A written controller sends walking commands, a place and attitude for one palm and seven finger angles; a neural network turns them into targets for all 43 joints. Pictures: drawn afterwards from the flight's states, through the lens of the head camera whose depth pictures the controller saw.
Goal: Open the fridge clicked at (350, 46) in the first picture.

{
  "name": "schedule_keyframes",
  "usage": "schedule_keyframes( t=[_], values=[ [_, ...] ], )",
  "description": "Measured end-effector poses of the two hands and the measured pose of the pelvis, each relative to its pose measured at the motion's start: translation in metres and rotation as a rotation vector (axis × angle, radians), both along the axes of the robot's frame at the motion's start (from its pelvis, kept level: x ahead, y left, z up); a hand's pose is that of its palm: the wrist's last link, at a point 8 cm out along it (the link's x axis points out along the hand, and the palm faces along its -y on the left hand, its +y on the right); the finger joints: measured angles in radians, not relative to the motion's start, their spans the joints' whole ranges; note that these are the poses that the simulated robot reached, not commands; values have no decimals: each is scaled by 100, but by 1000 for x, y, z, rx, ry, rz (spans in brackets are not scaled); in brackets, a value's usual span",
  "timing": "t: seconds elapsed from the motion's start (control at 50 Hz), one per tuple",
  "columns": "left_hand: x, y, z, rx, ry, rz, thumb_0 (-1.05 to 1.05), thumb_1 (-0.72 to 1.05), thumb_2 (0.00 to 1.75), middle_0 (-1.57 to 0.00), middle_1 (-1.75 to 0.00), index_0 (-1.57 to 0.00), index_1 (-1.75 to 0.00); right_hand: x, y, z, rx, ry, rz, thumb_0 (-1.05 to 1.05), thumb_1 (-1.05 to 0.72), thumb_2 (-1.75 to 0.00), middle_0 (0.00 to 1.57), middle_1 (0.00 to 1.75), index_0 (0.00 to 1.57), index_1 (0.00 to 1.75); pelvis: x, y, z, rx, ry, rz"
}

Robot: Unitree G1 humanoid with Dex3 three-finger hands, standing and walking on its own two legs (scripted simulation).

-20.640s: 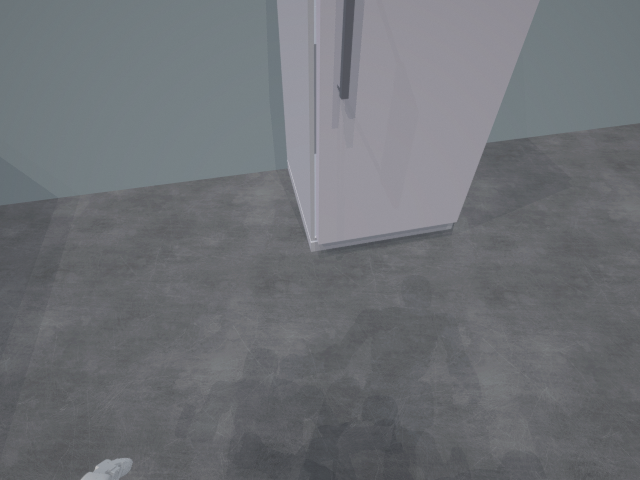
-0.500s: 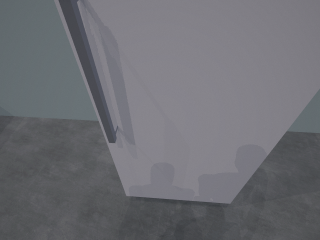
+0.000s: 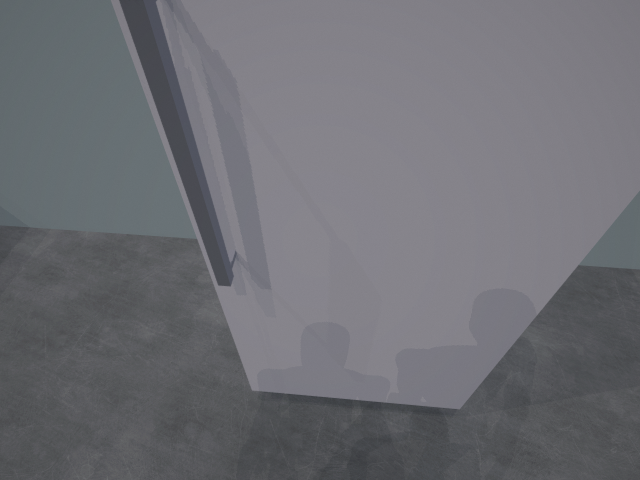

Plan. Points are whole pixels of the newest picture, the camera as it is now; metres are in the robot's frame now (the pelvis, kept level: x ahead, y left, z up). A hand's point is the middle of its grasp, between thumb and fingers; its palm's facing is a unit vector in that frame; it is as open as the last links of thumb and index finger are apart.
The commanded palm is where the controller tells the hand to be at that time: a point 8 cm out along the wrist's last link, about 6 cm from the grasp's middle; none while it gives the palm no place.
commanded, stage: raise the hand to about handle height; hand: left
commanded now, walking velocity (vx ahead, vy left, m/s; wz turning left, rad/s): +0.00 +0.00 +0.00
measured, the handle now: (200, 172) +0.43 +0.18 +0.17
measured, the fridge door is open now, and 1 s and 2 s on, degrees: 0 0 0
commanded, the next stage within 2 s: none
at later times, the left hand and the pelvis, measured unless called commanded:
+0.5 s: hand out of the picture +0.12 +0.20 -0.03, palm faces +0.12 -0.99 -0.04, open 9.1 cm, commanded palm +0.13 +0.24 +0.00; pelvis -0.04 -0.01 -0.05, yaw +1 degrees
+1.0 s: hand (102, 388) +0.19 +0.25 +0.07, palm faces +0.05 -0.99 -0.09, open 12.2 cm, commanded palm +0.16 +0.29 +0.07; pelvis -0.04 +0.02 -0.03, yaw +0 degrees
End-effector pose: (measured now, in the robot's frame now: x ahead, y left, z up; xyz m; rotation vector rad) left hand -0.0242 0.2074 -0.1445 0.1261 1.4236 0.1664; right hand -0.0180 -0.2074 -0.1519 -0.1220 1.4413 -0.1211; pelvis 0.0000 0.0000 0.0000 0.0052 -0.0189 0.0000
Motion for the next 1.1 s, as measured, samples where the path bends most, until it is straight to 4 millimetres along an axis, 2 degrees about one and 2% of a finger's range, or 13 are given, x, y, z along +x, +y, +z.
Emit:
schedule_keyframes(
  t=[0.04, 0.12, 0.2, 0.26, 0.34, 0.44, 0.54, 0.64, 0.72, 0.78, 0.86, 0.96, 1.1],
  values=[
    [20, 11, 14, 34, -131, 46, 3, 94, 89, -20, -30, -21, -30, 7, -8, 4, -33, -83, 2, 2, -93, -90, 20, 30, 20, 30, -2, 1, -2, -3, 2, -14],
    [93, 39, 74, 147, -583, 59, 5, 95, 88, -20, -32, -21, -32, 42, -28, 12, -92, -349, -9, 2, -93, -90, 20, 30, 20, 30, -7, 5, -7, 2, 11, 10],
    [174, 27, 148, 112, -1078, -49, 4, 88, 86, -20, -35, -20, -36, 93, -44, 28, -134, -618, 22, 2, -92, -90, 20, 30, 20, 30, -18, 8, -14, -1, 37, 23],
    [208, 6, 176, -17, -1370, -133, 3, 80, 84, -20, -39, -21, -39, 128, -50, 46, -152, -781, 47, 1, -91, -90, 20, 30, 20, 30, -28, 5, -25, 6, 89, 5],
    [201, -7, 157, -189, -1474, -225, 1, 70, 80, -21, -44, -22, -44, 160, -54, 71, -165, -910, 98, 1, -91, -90, 20, 30, 20, 30, -37, -3, -40, 14, 126, -15],
    [146, 17, 115, -153, -1271, -145, 1, 57, 75, -22, -52, -23, -52, 185, -49, 86, -174, -975, 158, 1, -90, -90, 20, 30, 20, 30, -40, -6, -50, -1, 130, -6],
    [117, 50, 139, 39, -1369, -71, 1, 45, 70, -23, -59, -24, -59, 189, -27, 72, -137, -964, 225, 1, -90, -90, 19, 30, 20, 30, -46, -6, -56, -34, 126, 30],
    [148, 42, 180, -11, -1571, -222, 1, 33, 65, -23, -66, -24, -67, 168, -1, 41, -59, -889, 238, 1, -90, -90, 20, 30, 20, 30, -55, -2, -58, -57, 114, 49],
    [187, 33, 183, -136, -1451, -357, 1, 24, 61, -24, -72, -25, -73, 137, 7, 30, -26, -818, 152, 1, -90, -90, 20, 30, 20, 30, -56, 1, -50, -45, 114, 28],
    [200, 43, 179, -170, -1343, -302, 1, 17, 58, -25, -77, -26, -77, 116, 2, 31, -41, -778, 74, 1, -90, -90, 20, 30, 21, 30, -51, 5, -42, -30, 110, 3],
    [199, 70, 192, -89, -1368, -166, 0, 8, 54, -26, -83, -27, -83, 99, -10, 37, -89, -741, 36, 1, -90, -90, 20, 30, 21, 30, -43, 9, -35, -22, 102, -14],
    [192, 91, 215, 14, -1466, -170, 0, -4, 49, -26, -90, -27, -91, 99, -24, 44, -141, -727, 92, 1, -90, -90, 20, 30, 20, 30, -40, 15, -32, -30, 89, -2],
    [205, 97, 216, -81, -1415, -233, 0, -21, 42, -27, -101, -28, -101, 128, -23, 63, -176, -815, 121, 1, -90, -90, 20, 30, 20, 30, -39, 22, -26, -35, 65, 8]
  ],
)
